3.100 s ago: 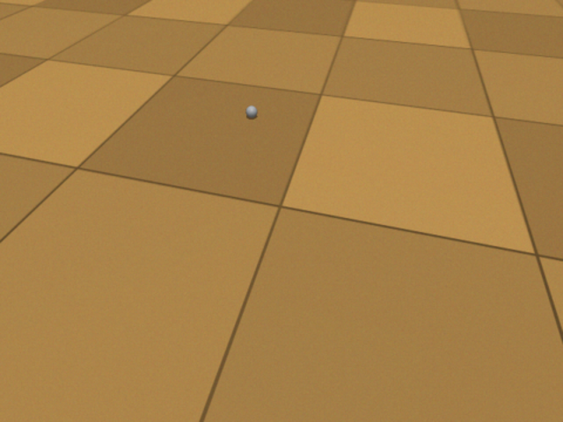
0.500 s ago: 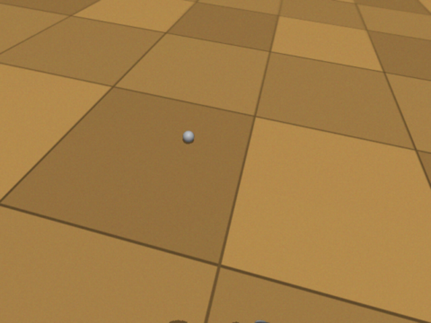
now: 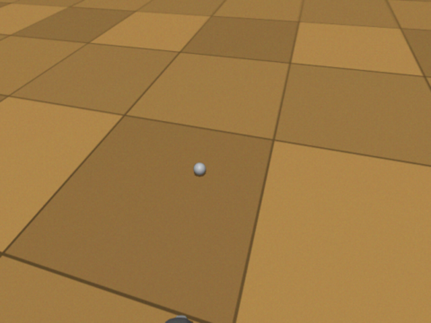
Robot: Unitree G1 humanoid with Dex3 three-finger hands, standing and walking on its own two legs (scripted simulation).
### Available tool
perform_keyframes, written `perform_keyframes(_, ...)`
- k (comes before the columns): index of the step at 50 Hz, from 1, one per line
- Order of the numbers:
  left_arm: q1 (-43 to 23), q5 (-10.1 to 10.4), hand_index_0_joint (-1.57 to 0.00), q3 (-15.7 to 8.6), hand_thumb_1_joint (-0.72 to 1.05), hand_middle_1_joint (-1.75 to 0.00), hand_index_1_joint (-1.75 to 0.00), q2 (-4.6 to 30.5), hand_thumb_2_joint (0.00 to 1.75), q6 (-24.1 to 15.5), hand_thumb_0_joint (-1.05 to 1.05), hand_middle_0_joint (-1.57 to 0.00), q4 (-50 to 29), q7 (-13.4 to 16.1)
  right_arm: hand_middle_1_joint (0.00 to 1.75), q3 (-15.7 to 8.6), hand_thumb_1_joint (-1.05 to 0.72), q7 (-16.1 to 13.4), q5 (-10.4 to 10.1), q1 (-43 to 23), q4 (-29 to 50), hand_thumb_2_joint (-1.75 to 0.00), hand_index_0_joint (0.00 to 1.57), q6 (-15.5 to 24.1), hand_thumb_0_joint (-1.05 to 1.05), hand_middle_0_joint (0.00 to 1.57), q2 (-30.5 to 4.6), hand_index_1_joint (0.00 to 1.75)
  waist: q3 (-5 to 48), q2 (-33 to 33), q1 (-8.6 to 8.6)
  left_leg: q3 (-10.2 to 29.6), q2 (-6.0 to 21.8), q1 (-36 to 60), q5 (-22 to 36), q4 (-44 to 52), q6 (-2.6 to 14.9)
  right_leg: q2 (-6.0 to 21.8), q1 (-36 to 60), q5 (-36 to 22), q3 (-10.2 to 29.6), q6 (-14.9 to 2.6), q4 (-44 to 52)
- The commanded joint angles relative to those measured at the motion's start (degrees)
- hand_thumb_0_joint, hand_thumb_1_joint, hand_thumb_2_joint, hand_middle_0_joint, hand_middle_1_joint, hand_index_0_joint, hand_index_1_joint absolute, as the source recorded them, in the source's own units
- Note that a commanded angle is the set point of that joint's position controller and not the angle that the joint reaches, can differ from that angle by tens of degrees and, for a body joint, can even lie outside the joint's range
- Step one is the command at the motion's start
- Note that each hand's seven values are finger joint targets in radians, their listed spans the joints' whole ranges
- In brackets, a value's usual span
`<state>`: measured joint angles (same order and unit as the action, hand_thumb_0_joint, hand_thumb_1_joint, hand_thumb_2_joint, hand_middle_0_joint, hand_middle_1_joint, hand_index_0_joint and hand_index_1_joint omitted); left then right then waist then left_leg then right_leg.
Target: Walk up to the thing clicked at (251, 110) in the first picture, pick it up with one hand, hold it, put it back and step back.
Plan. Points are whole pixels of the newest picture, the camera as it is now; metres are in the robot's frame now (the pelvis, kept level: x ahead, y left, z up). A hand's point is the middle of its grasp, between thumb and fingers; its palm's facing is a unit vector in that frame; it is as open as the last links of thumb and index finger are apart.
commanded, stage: walk up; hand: left
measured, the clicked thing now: (199, 168) +1.13 +0.21 -0.73
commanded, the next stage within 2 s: none
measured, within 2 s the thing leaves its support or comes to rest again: neither
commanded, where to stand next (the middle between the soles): +0.77 -0.03 m, yaw +1 degrees
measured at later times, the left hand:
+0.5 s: hand (103, 270) +0.28 +0.31 -0.15, palm faces -0.08 -0.95 -0.32, open 7.4 cm
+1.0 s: hand (144, 202) +0.47 +0.25 -0.14, palm faces +0.00 -0.94 -0.35, open 7.4 cm
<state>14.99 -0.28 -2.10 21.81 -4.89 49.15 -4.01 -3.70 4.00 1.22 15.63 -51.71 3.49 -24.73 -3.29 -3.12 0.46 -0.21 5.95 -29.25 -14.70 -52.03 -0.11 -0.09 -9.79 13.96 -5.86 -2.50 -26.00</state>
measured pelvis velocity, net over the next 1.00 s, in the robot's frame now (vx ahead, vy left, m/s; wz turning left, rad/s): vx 0.41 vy -0.02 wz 0.02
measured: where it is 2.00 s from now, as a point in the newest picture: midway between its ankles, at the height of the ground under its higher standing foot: (238, 236)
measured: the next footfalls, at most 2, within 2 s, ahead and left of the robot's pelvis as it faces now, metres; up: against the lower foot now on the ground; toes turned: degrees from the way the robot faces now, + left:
left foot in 0.16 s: +0.25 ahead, +0.15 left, +0.00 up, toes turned +7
right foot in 0.64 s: +0.44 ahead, -0.13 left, +0.00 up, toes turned -5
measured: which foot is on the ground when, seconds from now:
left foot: up 0.00-0.14, down 0.16-0.68, up 0.70-1.00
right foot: down 0.00-0.20, up 0.22-0.62, down 0.64-1.00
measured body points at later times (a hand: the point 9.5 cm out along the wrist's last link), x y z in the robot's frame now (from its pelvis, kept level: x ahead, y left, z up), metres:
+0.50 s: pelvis +0.22 +0.03 +0.00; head +0.23 +0.05 +0.45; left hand +0.28 +0.36 -0.12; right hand +0.27 -0.29 -0.09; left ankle +0.21 +0.14 -0.74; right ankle +0.33 -0.14 -0.69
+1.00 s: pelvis +0.41 -0.02 +0.00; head +0.43 -0.02 +0.45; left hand +0.47 +0.30 -0.11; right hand +0.49 -0.34 -0.12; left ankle +0.53 +0.12 -0.71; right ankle +0.40 -0.13 -0.74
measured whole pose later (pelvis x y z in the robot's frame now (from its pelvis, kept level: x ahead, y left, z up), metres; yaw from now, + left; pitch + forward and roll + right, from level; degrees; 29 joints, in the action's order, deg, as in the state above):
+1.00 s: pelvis +0.41 -0.02 +0.00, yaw +1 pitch -3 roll -1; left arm 17.7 -0.6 -2.3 22.8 -4.0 48.1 -3.7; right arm -3.6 4.1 1.6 16.3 -52.0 3.0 -23.8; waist -3.9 -1.9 1.7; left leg -2.1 5.4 -27.4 -13.0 -40.2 -0.1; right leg 0.6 -8.7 16.8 -6.3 -1.7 -28.0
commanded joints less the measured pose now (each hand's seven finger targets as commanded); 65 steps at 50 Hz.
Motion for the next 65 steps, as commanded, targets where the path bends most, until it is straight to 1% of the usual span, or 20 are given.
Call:
perform_keyframes(1, -0.2, -0.7, -0.20, -5.8, 0.90, -0.30, -0.30, 17.0, 0.90, -1.7, 0.00, -0.20, -5.0, 1.0, 0.30, -2.6, -0.90, 0.3, 0.2, -3.4, 4.8, -0.90, 0.20, 1.4, 0.00, 0.20, -9.3, 0.30, -1.4, 9.7, 2.00, -0.6, 2.1, 0.0, 4.9, 12.9, -0.69, 14.7, -2.9, 5.8, 10.9, -10.33, 14.1)
perform_keyframes(5, 1.4, -0.2, -0.20, -5.4, 0.90, -0.30, -0.30, 17.4, 0.90, -0.8, 0.00, -0.20, -4.4, 0.8, 0.30, -3.0, -0.90, 0.1, 0.0, -4.1, 4.4, -0.90, 0.20, 2.3, 0.00, 0.20, -8.9, 0.30, 0.8, 9.1, 1.86, -4.4, -1.0, 9.4, 7.7, 19.2, 0.27, 13.6, -3.3, -0.4, 7.8, -8.77, 7.8)
perform_keyframes(8, 2.4, -0.5, -0.20, -3.6, 0.90, -0.30, -0.30, 14.2, 0.90, -0.3, 0.00, -0.20, -5.0, 1.2, 0.30, -4.7, -0.90, -1.1, 0.3, 8.1, 0.8, -0.90, 0.20, 2.9, 0.00, 0.20, -13.3, 0.30, 6.3, -2.3, -5.25, -3.1, -3.2, 30.8, -1.0, 23.5, 3.78, 8.4, -12.1, -10.3, 2.5, -5.42, -15.3)
perform_keyframes(10, 5.2, 0.7, -0.20, -3.4, 0.90, -0.30, -0.30, 13.6, 0.90, 0.3, 0.00, -0.20, -4.6, 2.1, 0.30, -6.9, -0.90, -2.2, -0.5, 12.8, 2.7, -0.90, 0.20, 3.2, 0.00, 0.20, -21.0, 0.30, 10.1, -11.3, -7.13, 38.5, 19.9, 37.8, -17.3, 38.8, 13.84, -1.7, -29.5, 17.3, 5.6, -0.96, -40.1)
perform_keyframes(12, 3.6, 0.3, -0.20, -3.2, 0.90, -0.30, -0.30, 16.4, 0.90, 0.7, 0.00, -0.20, -2.9, 2.3, 0.30, -5.6, -0.90, -2.6, -1.8, 6.8, 3.9, -0.90, 0.20, 2.8, 0.00, 0.20, -18.0, 0.30, 4.5, -1.5, -4.04, 26.7, 16.8, 29.7, -11.0, 37.7, 12.52, 3.3, -29.0, 10.1, 12.3, -0.60, -43.3)
perform_keyframes(16, 7.8, 0.2, -0.20, -3.7, 0.90, -0.30, -0.30, 14.7, 0.90, 1.5, 0.00, -0.20, 0.7, 1.0, 0.30, -3.6, -0.90, -2.5, -1.5, 1.3, 5.2, -0.90, 0.20, 3.5, 0.00, 0.20, -14.1, 0.30, 0.1, -4.7, -0.29, 8.8, 10.2, 16.6, -3.5, 39.4, 10.23, 6.2, -21.2, 3.4, 9.2, 1.61, -34.7)
perform_keyframes(22, 0.1, -0.8, -0.20, -3.9, 0.90, -0.30, -0.30, 13.1, 0.90, 2.1, 0.00, -0.20, -1.4, -0.8, 0.30, -4.2, -0.90, -2.3, -1.3, 2.7, 5.7, -0.90, 0.20, 3.8, 0.00, 0.20, -15.7, 0.30, -2.0, -4.6, -2.20, 6.4, 10.7, 19.8, -8.1, 42.1, 12.47, 8.4, -24.5, -3.0, 6.5, 3.11, -20.9)
perform_keyframes(28, -5.9, -0.6, -0.20, -4.1, 0.90, -0.30, -0.30, 11.9, 0.90, 1.0, 0.00, -0.20, -2.2, -1.1, 0.30, -4.0, -0.90, -2.3, -0.9, 3.0, 5.7, -0.90, 0.20, 3.0, 0.00, 0.20, -15.1, 0.30, -1.4, -3.6, -2.38, 1.5, 8.7, 19.0, 4.9, 35.4, 10.48, 5.1, -14.3, -6.1, 2.4, 1.33, -8.6)
perform_keyframes(31, 0.5, -0.6, -0.20, -4.9, 0.90, -0.30, -0.30, 13.5, 0.90, 0.3, 0.00, -0.20, -0.1, -0.4, 0.30, -3.4, -0.90, -2.8, -0.9, 1.8, 6.5, -0.90, 0.20, 2.4, 0.00, 0.20, -13.8, 0.30, 1.3, 0.6, 1.85, -0.4, 7.1, 14.2, 7.6, 23.5, 8.40, 3.1, -0.5, -3.7, 2.1, 0.20, -5.2)
perform_keyframes(32, 5.7, -0.8, -0.20, -6.0, 0.90, -0.30, -0.30, 15.7, 0.90, -0.4, 0.00, -0.20, 1.3, 0.3, 0.30, -2.1, -0.90, -2.7, -0.7, 4.7, 6.3, -0.90, 0.20, 2.3, 0.00, 0.20, -10.6, 0.30, 5.6, 8.5, 3.95, -3.8, 2.9, 10.7, 9.8, 9.6, 6.79, 3.4, 9.2, 1.5, 4.6, -0.92, -2.0)
perform_keyframes(34, 11.0, -0.3, -0.20, -7.6, 0.90, -0.30, -0.30, 23.9, 0.90, -0.7, 0.00, -0.20, 0.7, 1.4, 0.30, -1.4, -0.90, -3.0, -1.4, 5.1, 7.3, -0.90, 0.20, 2.0, 0.00, 0.20, -9.9, 0.30, 7.1, 21.3, 6.21, -3.2, -7.5, -9.1, -15.6, -13.7, 2.53, 24.6, 17.4, 12.2, 43.1, -11.03, 12.5)
perform_keyframes(36, 5.8, 1.0, -0.20, -6.6, 0.90, -0.30, -0.30, 20.3, 0.90, -0.2, 0.00, -0.20, -0.9, 1.9, 0.30, -2.3, -0.90, -3.3, -1.5, 3.1, 4.9, -0.90, 0.20, 1.5, 0.00, 0.20, -12.7, 0.30, 1.9, 10.0, 4.10, 4.8, -2.4, -7.7, -10.6, -17.6, 2.49, 22.4, 8.4, 2.3, 31.7, -12.57, 9.9)
perform_keyframes(40, 0.6, 0.6, -0.20, -5.0, 0.90, -0.30, -0.30, 16.0, 0.90, -0.6, 0.00, -0.20, -3.0, 2.1, 0.30, -2.4, -0.90, -2.0, -1.1, 8.0, 1.8, -0.90, 0.20, 0.6, 0.00, 0.20, -11.2, 0.30, 0.6, 13.9, -0.05, 1.4, -0.5, -0.7, -2.4, -8.1, 1.23, 13.9, -1.2, -4.2, 14.3, -9.03, 10.9)
perform_keyframes(49, 2.0, -0.4, -0.20, -5.4, 0.90, -0.30, -0.30, 17.0, 0.90, -0.5, 0.00, -0.20, -5.6, 1.4, 0.30, -2.8, -0.90, -0.5, 0.0, -1.8, 4.8, -0.90, 0.20, 1.5, 0.00, 0.20, -9.0, 0.30, -0.7, 9.5, 2.27, -2.3, -0.5, 5.4, 4.4, 16.2, 0.23, 15.5, -4.3, 6.5, 11.0, -10.14, 10.3)
perform_keyframes(53, 1.0, -0.5, -0.20, -3.7, 0.90, -0.30, -0.30, 14.5, 0.90, 0.2, 0.00, -0.20, -6.0, 1.4, 0.30, -4.2, -0.90, -1.5, 0.1, 7.3, 1.6, -0.90, 0.20, 2.6, 0.00, 0.20, -11.4, 0.30, 3.4, 1.9, -3.70, -4.6, -4.4, 26.6, 1.7, 21.3, 2.27, 11.2, -13.7, 1.0, 5.6, -6.49, -6.5)
perform_keyframes(54, 3.1, -0.3, -0.20, -2.6, 0.90, -0.30, -0.30, 11.3, 0.90, 0.2, 0.00, -0.20, -6.2, 1.5, 0.30, -5.3, -0.90, -2.2, 0.5, 12.4, 0.9, -0.90, 0.20, 3.0, 0.00, 0.20, -14.9, 0.30, 6.4, -8.8, -6.36, 6.4, 2.2, 34.2, -9.2, 27.8, 5.24, 6.8, -19.6, -1.2, 1.3, -3.73, -23.7)
perform_keyframes(55, 4.6, 0.4, -0.20, -2.4, 0.90, -0.30, -0.30, 9.3, 0.90, 0.6, 0.00, -0.20, -6.1, 1.5, 0.30, -6.2, -0.90, -2.7, 0.5, 14.0, 2.6, -0.90, 0.20, 3.2, 0.00, 0.20, -19.7, 0.30, 5.7, -15.2, -6.19, 35.1, 16.6, 36.4, -19.2, 38.7, 10.11, -2.2, -31.6, 14.5, 2.2, -0.36, -35.8)
perform_keyframes(56, 4.0, 0.0, -0.20, -3.8, 0.90, -0.30, -0.30, 15.7, 0.90, 1.3, 0.00, -0.20, -4.6, 2.6, 0.30, -6.4, -0.90, -2.5, -1.2, 11.5, 3.6, -0.90, 0.20, 2.9, 0.00, 0.20, -20.1, 0.30, 4.6, -7.3, -5.61, 38.8, 20.3, 32.2, -19.8, 39.1, 15.51, 1.7, -31.0, 16.9, 8.5, -0.92, -40.8)
perform_keyframes(60, 6.9, 0.2, -0.20, -3.5, 0.90, -0.30, -0.30, 15.1, 0.90, 1.8, 0.00, -0.20, -0.8, 2.2, 0.30, -3.7, -0.90, -3.1, -1.4, 4.1, 5.4, -0.90, 0.20, 3.0, 0.00, 0.20, -14.1, 0.30, -0.2, -3.6, -0.99, 14.1, 12.0, 20.6, -2.0, 37.6, 11.43, 6.1, -24.7, 6.7, 10.2, 0.57, -35.8)
perform_keyframes(65, 4.1, -0.6, -0.20, -3.8, 0.90, -0.30, -0.30, 13.2, 0.90, 2.5, 0.00, -0.20, -1.3, 0.6, 0.30, -4.0, -0.90, -2.8, -0.8, 3.9, 6.3, -0.90, 0.20, 3.1, 0.00, 0.20, -14.9, 0.30, -1.7, -5.8, -1.62, 7.9, 10.3, 18.4, -5.8, 40.0, 13.08, 7.1, -22.9, 1.9, 6.8, 2.86, -25.8)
